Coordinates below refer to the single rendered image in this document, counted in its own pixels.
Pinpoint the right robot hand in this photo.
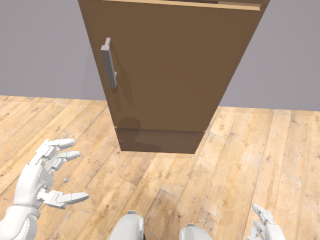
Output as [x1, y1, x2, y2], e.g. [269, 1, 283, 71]
[247, 203, 286, 240]

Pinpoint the left robot hand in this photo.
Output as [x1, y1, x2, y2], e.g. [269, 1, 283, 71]
[13, 138, 89, 210]

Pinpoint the robot left forearm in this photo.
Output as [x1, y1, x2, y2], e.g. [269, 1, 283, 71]
[0, 204, 41, 240]

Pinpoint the robot right shin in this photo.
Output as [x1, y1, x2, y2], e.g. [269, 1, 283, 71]
[186, 223, 196, 227]

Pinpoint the cupboard door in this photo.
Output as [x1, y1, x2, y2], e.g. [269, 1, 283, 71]
[83, 0, 260, 132]

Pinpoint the handle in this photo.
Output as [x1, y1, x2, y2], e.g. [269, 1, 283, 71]
[101, 37, 117, 88]

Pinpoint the robot left thigh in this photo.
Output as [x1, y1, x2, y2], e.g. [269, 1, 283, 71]
[108, 214, 144, 240]

